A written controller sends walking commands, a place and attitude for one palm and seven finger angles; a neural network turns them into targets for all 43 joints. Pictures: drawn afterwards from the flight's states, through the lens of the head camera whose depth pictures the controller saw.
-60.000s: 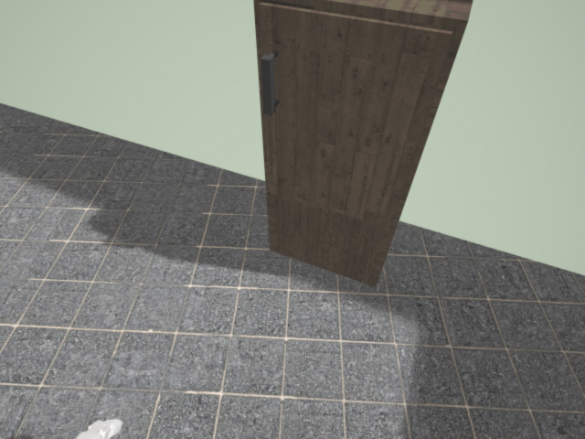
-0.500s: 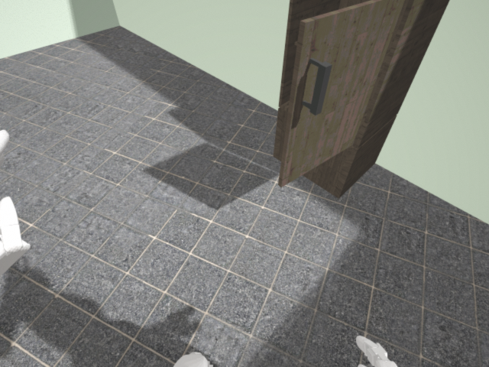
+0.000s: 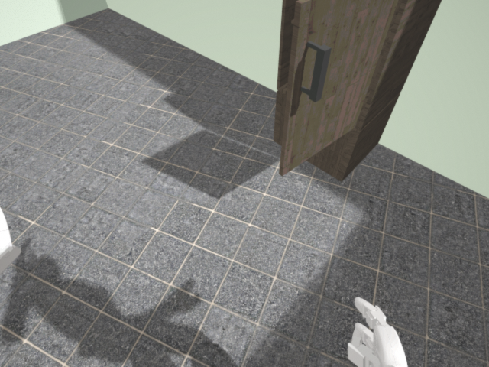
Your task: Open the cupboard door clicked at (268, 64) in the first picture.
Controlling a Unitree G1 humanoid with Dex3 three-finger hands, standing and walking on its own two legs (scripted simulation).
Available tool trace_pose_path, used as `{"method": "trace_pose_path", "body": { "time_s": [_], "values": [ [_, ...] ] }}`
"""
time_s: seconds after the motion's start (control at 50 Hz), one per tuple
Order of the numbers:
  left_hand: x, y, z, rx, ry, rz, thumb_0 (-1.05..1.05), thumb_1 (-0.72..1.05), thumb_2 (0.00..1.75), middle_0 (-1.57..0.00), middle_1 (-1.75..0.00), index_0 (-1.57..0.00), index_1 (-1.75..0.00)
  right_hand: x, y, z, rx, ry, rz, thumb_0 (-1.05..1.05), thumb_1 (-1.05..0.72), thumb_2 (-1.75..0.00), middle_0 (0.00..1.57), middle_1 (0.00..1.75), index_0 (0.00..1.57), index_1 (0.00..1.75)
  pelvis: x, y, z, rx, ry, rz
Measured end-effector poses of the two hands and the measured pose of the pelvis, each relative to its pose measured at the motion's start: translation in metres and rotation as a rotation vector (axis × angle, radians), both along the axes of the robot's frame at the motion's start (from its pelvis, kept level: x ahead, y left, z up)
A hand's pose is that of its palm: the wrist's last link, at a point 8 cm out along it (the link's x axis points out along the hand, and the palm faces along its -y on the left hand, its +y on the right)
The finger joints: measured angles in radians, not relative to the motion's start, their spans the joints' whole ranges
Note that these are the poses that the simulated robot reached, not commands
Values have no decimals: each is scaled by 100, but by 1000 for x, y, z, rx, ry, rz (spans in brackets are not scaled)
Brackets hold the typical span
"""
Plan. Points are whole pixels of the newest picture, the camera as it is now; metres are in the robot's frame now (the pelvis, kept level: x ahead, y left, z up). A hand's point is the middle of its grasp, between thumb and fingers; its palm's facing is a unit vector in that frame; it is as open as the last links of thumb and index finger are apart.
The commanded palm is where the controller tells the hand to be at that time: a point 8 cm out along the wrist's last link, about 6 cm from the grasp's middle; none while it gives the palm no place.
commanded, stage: let the arm hang, fingers relaxed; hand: left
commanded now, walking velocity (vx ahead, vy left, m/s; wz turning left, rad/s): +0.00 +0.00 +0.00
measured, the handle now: (313, 71) +0.80 -0.15 +0.04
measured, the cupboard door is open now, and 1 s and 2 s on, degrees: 82 82 82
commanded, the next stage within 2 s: look to check the result in 1.12 s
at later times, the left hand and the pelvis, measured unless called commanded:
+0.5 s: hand out of the picture +0.03 +0.22 -0.16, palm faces +0.04 -0.98 -0.20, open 7.0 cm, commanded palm none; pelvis +0.01 +0.03 +0.01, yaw +2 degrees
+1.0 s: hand out of the picture +0.00 +0.22 -0.16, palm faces +0.01 -0.98 -0.17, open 7.4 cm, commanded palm none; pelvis +0.01 +0.06 +0.01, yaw -1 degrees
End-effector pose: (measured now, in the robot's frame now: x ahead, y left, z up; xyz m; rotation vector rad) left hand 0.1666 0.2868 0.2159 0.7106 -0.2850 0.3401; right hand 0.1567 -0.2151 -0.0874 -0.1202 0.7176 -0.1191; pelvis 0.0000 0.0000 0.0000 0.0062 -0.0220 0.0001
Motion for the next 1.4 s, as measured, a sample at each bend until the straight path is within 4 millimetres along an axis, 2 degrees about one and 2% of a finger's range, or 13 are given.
{"method": "trace_pose_path", "body": {
  "time_s": [0.04,0.06,0.14,0.22,0.26,0.3,0.36,0.44,0.56,0.68,0.82,1.0,1.4],
  "values": [
    [4,1,-12,-2,71,21,1,89,90,-21,-31,-21,-30,-2,1,-12,30,43,18,1,-90,-90,20,30,20,30,4,0,1,-5,19,5],
    [9,5,-31,-26,152,37,1,89,90,-21,-30,-21,-30,-3,1,-20,43,78,39,1,-90,-90,20,30,20,30,5,0,0,0,31,11],
    [13,15,-154,-278,603,175,0,90,90,-20,-30,-20,-30,-16,-4,-49,63,229,60,1,-90,-90,21,30,20,30,9,5,-2,24,44,31],
    [-30,-20,-275,-519,1031,229,1,90,90,-20,-30,-20,-30,-41,-10,-56,20,349,33,1,-91,-89,20,30,20,30,8,10,-6,19,18,35],
    [-61,-44,-319,-624,1204,216,1,91,90,-20,-30,-20,-30,-57,-12,-53,-20,404,13,1,-91,-89,20,30,20,30,7,12,-7,7,3,35],
    [-88,-61,-345,-738,1300,246,0,93,90,-21,-30,-20,-30,-76,-13,-45,-60,465,0,1,-91,-89,20,30,20,30,6,13,-5,7,-8,33],
    [-103,-48,-353,-780,1314,302,-5,102,90,-21,-30,-21,-30,-101,-12,-35,-103,560,1,1,-91,-90,20,29,20,30,6,15,1,-9,-6,42],
    [-126,-30,-352,-752,1407,334,-4,100,90,-21,-30,-21,-30,-122,-3,-34,-101,623,-28,1,-91,-90,20,29,20,30,5,24,7,-23,1,37],
    [-155,-4,-343,-699,1507,407,-1,95,90,-21,-30,-20,-30,-140,26,-45,-30,645,-48,1,-91,-90,20,29,20,30,5,41,11,-18,-3,22],
    [-168,9,-337,-677,1535,447,0,92,90,-20,-30,-20,-30,-155,51,-54,24,682,-46,1,-92,-90,20,30,20,30,5,51,13,-8,-11,10],
    [-173,2,-340,-686,1569,431,0,91,90,-20,-30,-20,-30,-172,65,-56,55,719,-65,1,-92,-89,20,30,20,30,4,57,13,-1,-11,-3],
    [-171,-19,-349,-729,1596,383,1,91,90,-20,-30,-20,-30,-184,69,-53,52,746,-98,1,-91,-90,20,30,20,30,6,59,13,-1,-11,-12],
    [-173,-21,-347,-720,1608,409,0,91,90,-20,-30,-20,-30,-173,63,-53,53,736,-102,1,-91,-90,20,29,20,30,11,53,13,-2,-7,-13]
  ]
}}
